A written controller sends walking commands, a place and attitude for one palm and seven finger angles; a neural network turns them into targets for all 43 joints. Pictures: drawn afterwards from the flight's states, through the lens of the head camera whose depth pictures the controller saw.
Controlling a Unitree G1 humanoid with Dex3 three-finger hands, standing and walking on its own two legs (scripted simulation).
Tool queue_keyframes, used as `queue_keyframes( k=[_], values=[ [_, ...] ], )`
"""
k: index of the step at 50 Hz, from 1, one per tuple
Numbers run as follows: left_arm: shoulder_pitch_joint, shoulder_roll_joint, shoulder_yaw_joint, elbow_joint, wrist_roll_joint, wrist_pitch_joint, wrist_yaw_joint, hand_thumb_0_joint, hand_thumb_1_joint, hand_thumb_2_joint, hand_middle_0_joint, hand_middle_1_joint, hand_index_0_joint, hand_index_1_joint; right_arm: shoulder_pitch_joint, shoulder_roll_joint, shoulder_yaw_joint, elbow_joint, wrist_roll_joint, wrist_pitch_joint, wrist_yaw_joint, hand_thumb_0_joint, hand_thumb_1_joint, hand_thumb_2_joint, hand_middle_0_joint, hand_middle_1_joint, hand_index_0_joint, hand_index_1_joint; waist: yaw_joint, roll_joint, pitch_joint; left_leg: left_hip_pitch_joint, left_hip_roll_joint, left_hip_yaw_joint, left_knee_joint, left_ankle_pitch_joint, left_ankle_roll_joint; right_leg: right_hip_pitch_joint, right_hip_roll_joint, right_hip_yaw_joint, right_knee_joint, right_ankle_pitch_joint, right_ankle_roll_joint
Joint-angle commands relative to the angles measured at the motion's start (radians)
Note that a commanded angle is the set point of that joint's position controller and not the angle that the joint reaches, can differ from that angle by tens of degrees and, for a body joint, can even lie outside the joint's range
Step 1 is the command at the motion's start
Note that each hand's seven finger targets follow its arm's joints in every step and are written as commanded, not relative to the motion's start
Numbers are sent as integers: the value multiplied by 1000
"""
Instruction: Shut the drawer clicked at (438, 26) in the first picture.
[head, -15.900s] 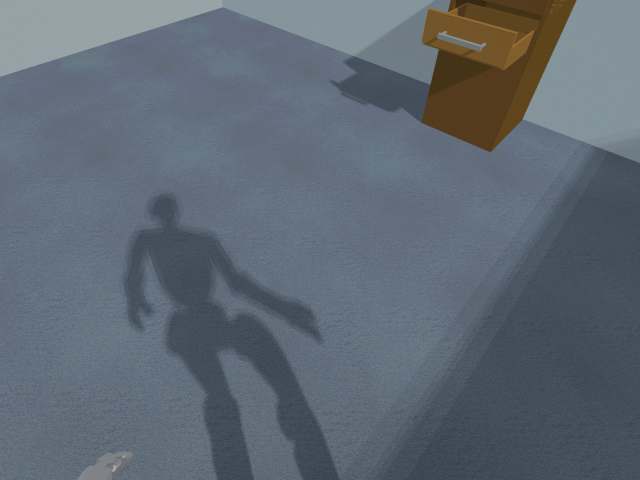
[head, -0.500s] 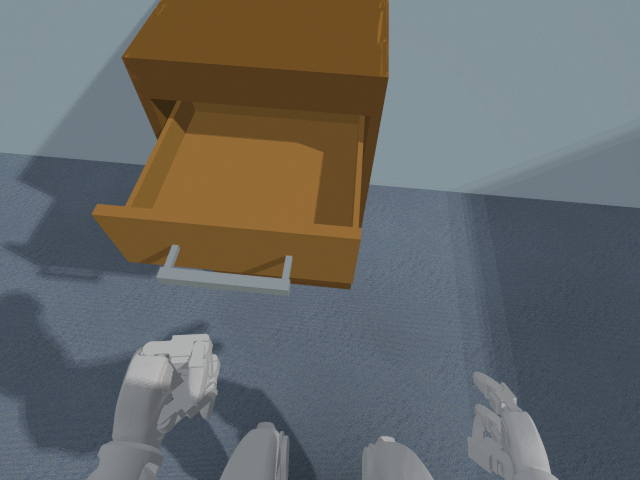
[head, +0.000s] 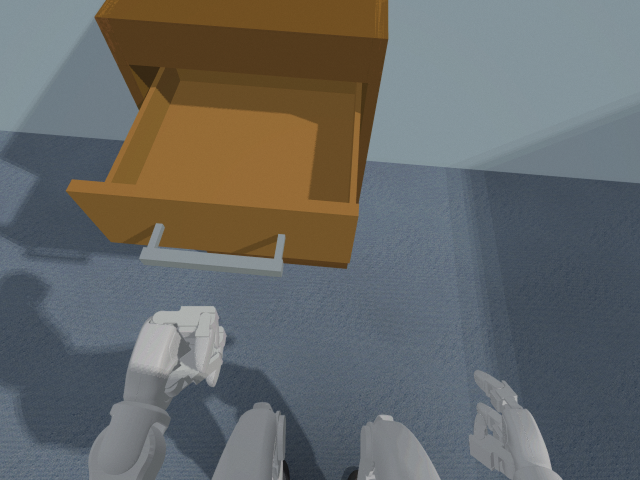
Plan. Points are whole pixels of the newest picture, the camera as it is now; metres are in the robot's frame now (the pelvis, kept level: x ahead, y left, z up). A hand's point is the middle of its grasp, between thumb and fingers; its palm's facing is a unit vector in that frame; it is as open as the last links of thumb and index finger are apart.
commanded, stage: bring the fist close to the handle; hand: left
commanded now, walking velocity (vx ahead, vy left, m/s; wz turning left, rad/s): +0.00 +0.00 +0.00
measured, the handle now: (216, 249) +0.42 +0.17 -0.03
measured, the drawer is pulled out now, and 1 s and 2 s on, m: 0.26 0.26 0.19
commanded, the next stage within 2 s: push the drawer shut in 0.94 s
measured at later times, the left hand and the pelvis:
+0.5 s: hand (231, 334) +0.30 +0.12 -0.02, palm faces -0.12 -0.99 -0.03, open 3.3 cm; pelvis -0.01 +0.01 -0.03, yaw -1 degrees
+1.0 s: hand (238, 324) +0.31 +0.12 -0.03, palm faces -0.12 -0.99 -0.04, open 3.3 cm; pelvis -0.01 +0.01 -0.03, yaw -1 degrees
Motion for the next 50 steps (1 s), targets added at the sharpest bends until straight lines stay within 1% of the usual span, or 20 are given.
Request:
queue_keyframes(
  k=[1,2,5,8,11,13,15,20,21,25,28,30,31,33,39,42,43,45,47,50],
  values=[
    [-119,62,48,-134,0,-58,27,0,900,900,-1400,-1600,-1400,-1600,-16,-129,-57,-137,2,-38,-3,0,-900,-900,200,300,200,300,-15,-35,-289,192,-22,-55,-137,239,9,123,12,102,-184,244,23],
    [-143,48,31,-151,1,-63,30,0,900,900,-1400,-1600,-1400,-1600,-20,-128,-59,-137,1,-38,0,0,-900,-900,200,300,200,300,-16,-18,-317,209,-22,-57,-135,242,8,111,10,100,-175,243,23],
    [-186,74,54,-141,4,-71,47,0,900,900,-1400,-1600,-1400,-1600,-17,-131,-58,-132,-1,-30,2,0,-900,-900,200,300,200,300,-10,-15,-346,204,-20,-58,-126,245,8,102,11,101,-163,237,21],
    [-219,62,46,-133,5,-82,56,0,900,900,-1400,-1600,-1400,-1600,-16,-128,-57,-125,-4,-24,8,0,-900,-900,200,300,200,300,-6,-6,-380,208,-22,-61,-118,252,5,98,9,100,-149,242,21],
    [-222,40,30,-80,11,-78,57,0,900,900,-1400,-1600,-1400,-1600,-21,-131,-56,-119,-4,-12,13,0,-900,-900,200,300,200,300,-7,-8,-367,202,-22,-66,-114,248,4,64,10,92,-137,232,19],
    [-256,31,16,-46,16,-71,58,0,900,900,-1400,-1600,-1400,-1600,-21,-134,-56,-114,-2,-2,15,0,-900,-900,200,300,200,300,-18,-28,-352,182,-22,-71,-109,218,5,46,10,91,-136,206,20],
    [-278,44,30,-8,19,-67,57,0,900,900,-1400,-1600,-1400,-1600,-20,-138,-57,-106,-1,5,14,0,-900,-900,200,300,200,300,-25,-51,-344,160,-20,-74,-98,210,7,27,13,90,-129,198,21],
    [-352,63,49,-21,22,-97,64,0,900,900,-1400,-1600,-1400,-1600,-19,-140,-59,-98,-4,17,16,0,-900,-900,200,300,200,300,-12,0,-395,189,-19,-85,-81,238,-1,-17,13,84,-88,206,14],
    [-358,40,33,-13,24,-105,69,0,900,900,-1400,-1600,-1400,-1600,-24,-138,-59,-99,-6,19,20,0,-900,-900,200,300,200,300,-11,9,-393,202,-19,-89,-83,237,-4,-39,12,81,-84,198,14],
    [-458,24,4,35,44,-121,90,0,900,900,-1400,-1600,-1400,-1600,-21,-143,-59,-79,-11,27,24,0,-900,-900,200,300,200,300,-41,7,-380,183,-16,-105,-58,197,-3,-116,12,74,-61,162,15],
    [-488,43,29,69,50,-121,95,0,900,900,-1400,-1600,-1400,-1600,-19,-149,-61,-76,-12,39,25,0,-900,-900,200,300,200,300,-33,-2,-417,169,-19,-102,-44,191,-4,-107,10,78,-52,163,15],
    [-458,83,73,57,44,-108,93,0,900,900,-1400,-1600,-1400,-1600,-15,-154,-62,-87,-9,51,25,0,-900,-900,200,300,200,300,-5,13,-464,191,-22,-99,-54,224,-7,-70,12,82,-50,186,11],
    [-459,66,57,31,41,-102,91,0,900,900,-1400,-1600,-1400,-1600,-21,-153,-62,-93,-8,58,27,0,-900,-900,200,300,200,300,-2,39,-490,225,-21,-100,-61,252,-10,-65,9,81,-51,208,11],
    [-437,54,48,-1,31,-82,91,0,900,900,-1400,-1600,-1400,-1600,-21,-147,-62,-105,-4,70,30,0,-900,-900,200,300,200,300,3,38,-509,250,-19,-98,-72,283,-11,-33,8,81,-60,237,13],
    [-414,32,26,19,23,-58,88,0,900,900,-1400,-1600,-1400,-1600,-11,-139,-60,-95,4,85,25,0,-900,-900,200,300,200,300,-32,-53,-442,175,-19,-89,-63,252,3,4,13,88,-87,243,24],
    [-408,34,26,43,26,-76,81,0,900,900,-1400,-1600,-1400,-1600,-14,-136,-59,-91,3,82,22,0,-900,-900,200,300,200,300,-32,-50,-409,141,-22,-75,-52,235,4,0,13,96,-89,234,23],
    [-429,28,18,60,26,-79,79,0,900,900,-1400,-1600,-1400,-1600,-15,-134,-57,-85,3,81,22,0,-900,-900,200,300,200,300,-43,-62,-386,118,-23,-72,-46,212,7,-4,14,99,-96,217,25],
    [-448,59,49,92,27,-92,77,0,900,900,-1400,-1600,-1400,-1600,-10,-135,-56,-76,0,80,18,0,-900,-900,200,300,200,300,-41,-60,-355,84,-25,-65,-36,192,8,-9,17,105,-98,195,21],
    [-455,77,70,77,28,-110,76,0,900,900,-1400,-1600,-1400,-1600,-12,-134,-57,-79,-2,77,19,0,-900,-900,200,300,200,300,-23,-27,-391,105,-27,-63,-36,210,4,-1,16,110,-87,207,18],
    [-432,71,62,24,24,-124,76,0,900,900,-1400,-1600,-1400,-1600,-13,-136,-60,-89,-4,74,25,0,-900,-900,200,300,200,300,-7,38,-455,185,-24,-72,-45,290,-2,-10,15,97,-64,266,11]
  ],
)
